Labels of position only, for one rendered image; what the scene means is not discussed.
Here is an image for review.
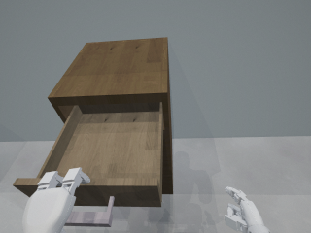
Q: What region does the handle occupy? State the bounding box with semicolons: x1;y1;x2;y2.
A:
64;196;115;227

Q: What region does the drawer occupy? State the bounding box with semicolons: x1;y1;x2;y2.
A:
13;102;164;207

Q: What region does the cabinet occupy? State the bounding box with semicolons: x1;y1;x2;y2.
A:
48;37;173;194

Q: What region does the robot left hand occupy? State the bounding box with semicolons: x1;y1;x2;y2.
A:
22;167;90;233

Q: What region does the robot right hand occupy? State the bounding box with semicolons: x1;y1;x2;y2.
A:
225;186;264;233

